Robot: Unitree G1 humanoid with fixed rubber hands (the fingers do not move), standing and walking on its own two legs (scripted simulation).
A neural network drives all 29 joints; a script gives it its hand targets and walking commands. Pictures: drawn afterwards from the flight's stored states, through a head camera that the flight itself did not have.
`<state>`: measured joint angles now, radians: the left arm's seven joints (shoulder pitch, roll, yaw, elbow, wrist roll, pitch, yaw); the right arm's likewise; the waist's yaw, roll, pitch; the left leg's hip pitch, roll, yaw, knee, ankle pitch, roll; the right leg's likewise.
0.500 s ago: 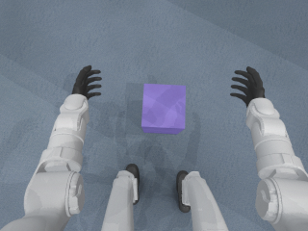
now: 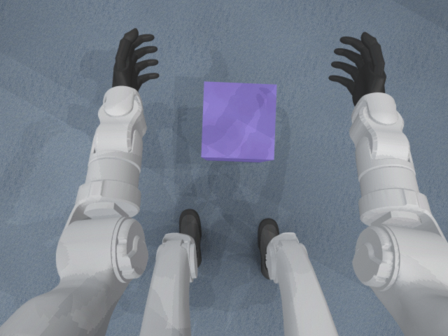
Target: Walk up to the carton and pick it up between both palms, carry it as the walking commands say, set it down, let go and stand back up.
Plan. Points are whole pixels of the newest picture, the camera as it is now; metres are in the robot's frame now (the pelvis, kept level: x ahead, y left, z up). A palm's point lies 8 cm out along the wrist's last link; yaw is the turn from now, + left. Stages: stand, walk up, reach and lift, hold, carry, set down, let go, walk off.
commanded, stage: reach and lift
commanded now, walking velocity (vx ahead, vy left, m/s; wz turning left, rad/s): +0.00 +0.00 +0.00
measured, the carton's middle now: (236, 128) +0.49 -0.02 -0.51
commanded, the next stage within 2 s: none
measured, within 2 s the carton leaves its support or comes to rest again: neither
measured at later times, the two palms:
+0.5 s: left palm (153, 108) +0.50 +0.17 -0.28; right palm (324, 111) +0.49 -0.20 -0.27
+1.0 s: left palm (167, 119) +0.50 +0.16 -0.41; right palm (303, 122) +0.49 -0.19 -0.40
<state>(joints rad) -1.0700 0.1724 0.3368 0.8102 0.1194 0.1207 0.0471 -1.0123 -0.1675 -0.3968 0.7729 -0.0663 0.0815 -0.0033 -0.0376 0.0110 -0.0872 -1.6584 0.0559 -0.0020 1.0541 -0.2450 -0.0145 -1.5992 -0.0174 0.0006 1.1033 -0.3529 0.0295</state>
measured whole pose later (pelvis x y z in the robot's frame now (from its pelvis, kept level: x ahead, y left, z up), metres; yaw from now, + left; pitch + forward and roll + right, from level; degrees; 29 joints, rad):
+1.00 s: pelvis -0.05 +0.00 -0.24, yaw +0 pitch +42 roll -1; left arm -1.46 0.37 0.07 1.18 -0.20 0.04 0.13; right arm -1.40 -0.32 -0.10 1.12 0.24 0.04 -0.13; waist -0.04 0.00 0.25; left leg -2.29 0.05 -0.05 2.00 -0.45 -0.03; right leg -2.21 0.00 0.03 2.08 -0.60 0.04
